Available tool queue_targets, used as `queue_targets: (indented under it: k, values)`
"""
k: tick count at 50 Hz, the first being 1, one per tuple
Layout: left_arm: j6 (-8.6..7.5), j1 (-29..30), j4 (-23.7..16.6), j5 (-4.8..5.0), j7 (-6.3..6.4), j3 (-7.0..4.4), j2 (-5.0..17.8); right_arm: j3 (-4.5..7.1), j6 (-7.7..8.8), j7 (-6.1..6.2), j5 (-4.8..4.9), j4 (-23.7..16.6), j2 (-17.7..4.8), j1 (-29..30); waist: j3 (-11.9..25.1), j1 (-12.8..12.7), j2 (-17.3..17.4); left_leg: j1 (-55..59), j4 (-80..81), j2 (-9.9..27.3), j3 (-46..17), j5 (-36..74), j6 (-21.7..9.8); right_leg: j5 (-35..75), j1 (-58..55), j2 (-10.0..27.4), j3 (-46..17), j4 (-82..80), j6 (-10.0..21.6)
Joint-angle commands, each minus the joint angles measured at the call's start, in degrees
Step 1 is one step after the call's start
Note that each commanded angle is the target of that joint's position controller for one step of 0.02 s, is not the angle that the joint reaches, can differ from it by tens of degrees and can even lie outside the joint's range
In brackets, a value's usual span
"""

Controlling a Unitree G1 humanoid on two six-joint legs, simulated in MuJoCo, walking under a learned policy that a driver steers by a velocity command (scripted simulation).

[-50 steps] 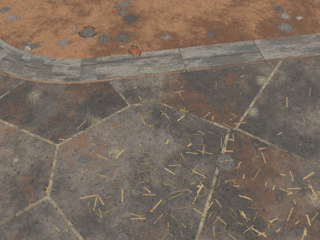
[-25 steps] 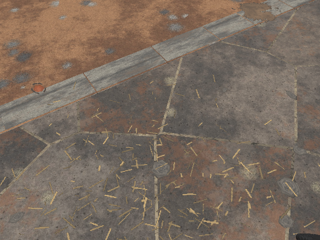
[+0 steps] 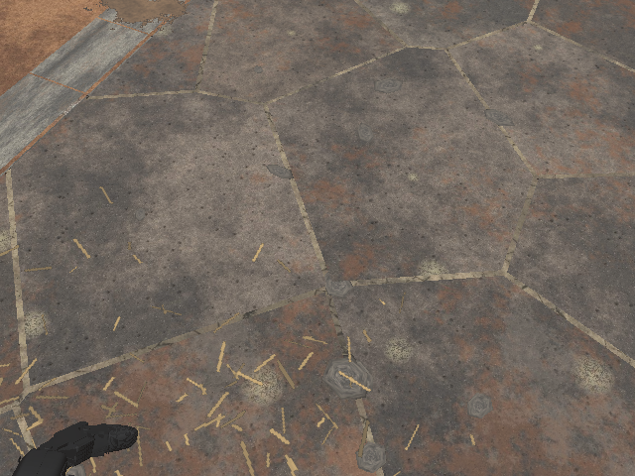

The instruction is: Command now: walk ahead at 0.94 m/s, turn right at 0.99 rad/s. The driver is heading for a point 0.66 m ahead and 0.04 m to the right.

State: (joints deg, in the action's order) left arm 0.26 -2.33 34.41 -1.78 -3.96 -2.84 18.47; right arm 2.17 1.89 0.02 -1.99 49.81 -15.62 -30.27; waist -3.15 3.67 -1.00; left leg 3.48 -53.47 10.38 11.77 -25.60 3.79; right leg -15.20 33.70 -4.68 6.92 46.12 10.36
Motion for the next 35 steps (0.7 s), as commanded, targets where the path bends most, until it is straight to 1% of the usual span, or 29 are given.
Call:
queue_targets:
  k: [1, 2, 3, 4, 5, 6, 7, 10, 11, 13, 14, 16, 17, 18, 19, 20, 21, 22, 23, 24, 25, 26, 28, 29, 30, 31, 32, 34, 35]
  values:
    - [0.73, -23.48, 3.18, 0.04, 2.75, -6.07, 17.4, 1.84, 3.79, -1.0, 0.56, -16.68, -11.1, 19.12, 17.21, -13.61, 0.28, -54.99, -35.71, -6.43, -13.98, 6.32, -2.57, -17.39, -58.76, 17.66, -49.7, -28.29, 10.62]
    - [0.09, -22.78, 4.92, 0.38, 3.35, -5.73, 15.85, 0.9, 4.4, -0.71, 0.91, -16.65, -9.03, 18.06, 10.23, -10.74, 1.11, -53.94, -31.39, -4.27, -13.8, 7.71, -2.94, -8.55, -50.4, 17.33, -44.85, -29.3, 10.19]
    - [-0.8, -20.17, 4.97, 0.17, 3.84, -4.96, 13.38, 0.58, 4.29, -0.56, 0.16, -15.46, -8.72, 16.47, 5.41, -7.43, 4.23, -49.91, -25.98, -2.09, -14.02, 7.47, -2.82, -3.11, -40.88, 14.61, -38.63, -29.57, 8.71]
    - [-1.42, -16.65, 4.86, 0.39, 4.22, -4.02, 11.39, 0.51, 3.29, -0.61, -1.1, -14.61, -8.39, 14.23, 2.93, -3.97, 4.71, -45.85, -23.31, -1.22, -14.47, 5.61, -2.3, -0.02, -33.76, 10.98, -33.35, -29.93, 7.82]
    - [-2.08, -15.12, 4.27, 0.69, 4.32, -3.2, 9.87, 0.34, 2.03, -0.83, -1.83, -14.1, -8.24, 11.22, 2.35, -1.79, 1.64, -43.2, -21.19, -0.69, -14.57, 4.0, -1.42, 2.4, -28.79, 10.1, -32.12, -30.68, 9.04]
    - [-2.82, -15.12, 4.51, 1.29, 4.11, -2.55, 8.29, 0.34, 0.95, -0.99, -2.34, -14.1, -8.18, 11.69, 0.87, -1.09, 1.3, -42.7, -18.88, -0.24, -14.33, 1.85, -0.54, 3.37, -25.21, 8.73, -31.09, -31.71, 9.52]
    - [-3.48, -15.53, 4.87, 1.6, 3.86, -2.27, 7.87, 0.14, 0.17, -1.08, -2.43, -15.02, -7.66, 14.06, -0.94, -1.0, 0.72, -42.13, -14.96, -0.27, -13.38, 0.86, 0.19, 2.39, -20.76, 7.6, -29.83, -33.54, 9.62]
    - [-4.77, -16.54, 5.79, 0.87, 3.52, -2.29, 8.26, -0.99, 0.22, -1.64, -1.45, -19.46, -5.87, 26.14, -6.17, -3.1, -0.3, -41.06, -0.13, -2.32, -9.95, 14.15, 0.93, 9.48, -14.04, 4.14, -27.44, -37.96, 8.22]
    - [-5.11, -17.18, 6.32, 0.95, 3.38, -2.35, 8.21, -1.4, 0.56, -1.98, -1.19, -19.7, -5.08, 27.7, -5.81, -3.84, -0.45, -38.47, 5.48, -3.26, -9.54, 20.53, 0.23, 15.7, -14.39, 3.37, -25.84, -37.8, 7.0]
    - [-5.96, -19.71, 8.3, 2.21, 3.28, -2.22, 7.99, -1.82, 1.33, -2.47, -0.61, -19.42, -4.06, 29.09, -3.3, -5.65, -0.44, -30.7, 14.3, -5.41, -8.41, 32.97, -2.42, 28.16, -17.1, 4.8, -24.78, -39.25, 4.89]
    - [-6.28, -20.71, 9.41, 2.64, 3.4, -2.14, 8.21, -1.75, 1.57, -2.5, -0.36, -19.18, -4.25, 29.67, -2.36, -6.28, -0.22, -28.32, 17.04, -6.39, -8.21, 36.02, -3.7, 32.82, -20.43, 6.04, -24.69, -39.57, 4.15]
    - [-6.37, -21.69, 11.03, 2.41, 3.93, -2.41, 10.42, -1.06, 1.65, -2.06, -0.35, -18.46, -6.02, 28.57, 0.67, -5.81, -0.8, -24.97, 20.49, -9.66, -7.49, 32.65, -5.98, 50.05, -30.15, 7.5, -23.67, -34.54, 2.31]
    - [-6.22, -21.6, 11.45, 1.86, 4.29, -2.77, 12.24, -0.12, 1.72, -1.57, -0.31, -17.27, -8.17, 24.54, 4.0, -3.65, -1.96, -20.87, 20.31, -11.77, -7.6, 27.97, -6.7, 60.27, -34.41, 8.59, -23.77, -28.7, 0.95]
    - [-5.8, -20.72, 11.83, 0.45, 4.42, -3.15, 13.91, 1.14, 1.7, -0.8, 0.39, -15.09, -10.63, 16.76, 8.6, 0.63, -3.29, -14.58, 19.27, -13.37, -7.54, 22.35, -7.56, 67.37, -37.02, 9.49, -23.0, -19.15, -0.11]
    - [-5.14, -17.32, 11.88, -0.91, 4.46, -3.34, 14.05, 2.23, 1.4, 0.28, 1.05, -11.55, -12.19, 4.5, 12.58, 8.21, -3.01, -4.02, 20.87, -12.76, -6.37, 19.39, -8.34, 66.85, -33.8, 8.44, -19.97, -4.4, -1.07]
    - [-5.36, -14.78, 11.61, -1.75, 4.65, -2.57, 10.51, 3.59, 1.01, 1.62, 0.76, -8.45, -15.41, -7.54, 16.72, 13.76, 0.24, 8.62, 17.26, -6.99, -11.88, 9.15, -10.52, 52.82, -23.74, 4.7, -16.82, 17.79, -2.1]
    - [-6.08, -23.1, 8.64, 1.15, 3.63, -0.12, 0.01, 4.86, 1.48, 1.28, -1.3, -7.39, -21.18, -6.29, 21.03, 4.44, 23.93, 20.19, 26.18, 8.93, -47.69, -1.57, -20.18, -6.03, -1.61, -8.34, -15.95, 42.29, -5.86]
    - [-7.11, -21.19, 8.93, 0.1, 3.71, 0.59, 2.96, 4.2, 1.21, -0.26, 0.05, -7.98, -15.83, -0.48, 18.72, 3.48, 18.45, 17.41, 36.68, 8.58, -64.23, -5.41, -21.7, -8.72, 5.92, -6.2, -18.0, 42.61, -3.86]
    - [-6.87, -17.57, 8.92, 0.28, 3.74, 0.51, 4.52, 3.53, 1.71, -0.66, 0.37, -9.28, -11.48, 7.23, 10.56, 0.09, 10.1, 9.29, 36.6, 8.54, -54.84, 0.09, -21.84, -3.04, 7.62, -0.47, -17.25, 40.74, -3.84]
    - [-6.53, -13.51, 8.8, -0.66, 3.64, 0.78, 5.42, 2.89, 2.05, -1.02, 0.51, -8.72, -8.32, 8.86, 6.69, -0.24, 1.08, 1.59, 35.77, 7.19, -47.45, 12.97, -21.02, -1.78, 5.21, 1.33, -15.38, 37.48, -4.26]
    - [-6.03, -10.47, 8.02, -1.2, 3.5, 0.96, 4.61, 2.01, 2.6, -1.14, 0.25, -7.47, -6.38, 8.49, 3.71, -1.15, -1.63, -3.92, 34.92, 5.1, -40.46, 26.73, -19.71, -2.64, 4.07, 2.47, -14.69, 34.55, -4.88]
    - [-5.4, -9.81, 6.93, -1.57, 3.21, 1.36, 3.32, 1.07, 3.22, -1.2, 0.4, -5.49, -4.69, 7.26, 2.06, -2.64, -0.58, -7.74, 35.2, 4.24, -35.74, 40.63, -19.08, -3.6, 3.03, 3.08, -13.94, 31.9, -6.0]
    - [-4.5, -10.04, 6.42, -1.59, 3.03, 2.12, 1.4, 0.79, 4.45, -1.5, 1.61, -2.61, -5.49, 5.21, 1.22, -4.34, 1.6, -10.98, 36.98, 2.73, -28.12, 54.93, -17.43, -6.1, 1.59, 3.96, -12.27, 23.13, -7.66]
    - [-5.53, -9.04, 5.37, 3.93, 3.02, 1.96, 1.44, 0.2, 5.78, -0.85, 3.36, -5.66, -4.4, 12.06, 0.79, -6.04, 6.1, -11.85, 38.92, 0.84, -25.44, 52.84, -16.65, -4.24, 1.7, 6.46, -12.67, 16.3, -8.17]
    - [-6.12, -5.63, 4.48, 3.64, 2.92, 2.65, 1.23, 0.44, 6.17, -0.29, 3.7, -5.91, -6.09, 14.35, 0.29, -5.65, 5.89, -15.38, 40.19, -1.24, -21.95, 54.72, -16.15, -0.32, -0.28, 6.11, -10.2, 7.66, -9.25]
    - [-6.69, -2.2, 3.56, 2.54, 2.58, 3.32, -0.19, 1.06, 6.09, 0.29, 3.75, -5.88, -8.6, 14.5, 0.53, -4.73, 4.44, -18.61, 40.78, -3.53, -18.07, 55.26, -15.17, 6.02, -5.32, 5.08, -7.84, -2.03, -10.12]
    - [-7.2, 0.64, 3.01, 1.68, 2.06, 3.72, -1.41, 1.63, 5.97, 0.7, 3.66, -5.3, -10.13, 11.69, 2.32, -2.81, 4.12, -19.44, 41.07, -5.1, -16.21, 53.39, -14.12, 15.29, -10.64, 3.23, -6.31, -9.33, -10.7]
    - [-7.26, 2.41, 2.18, 1.3, 1.61, 3.12, -0.63, 2.28, 5.88, 0.84, 3.45, -3.74, -12.03, 7.28, 4.11, -1.4, 5.57, -17.1, 42.0, -4.07, -17.2, 46.62, -12.5, 28.79, -16.38, 1.35, -7.32, -16.68, -10.26]
    - [-7.09, 2.85, 1.97, 1.22, 1.68, 2.52, 0.64, 2.28, 5.67, 0.94, 3.49, -3.24, -11.7, 6.98, 3.86, -1.62, 6.33, -15.42, 41.16, -3.78, -17.2, 44.59, -11.52, 30.86, -16.99, 1.39, -8.31, -18.67, -9.47]
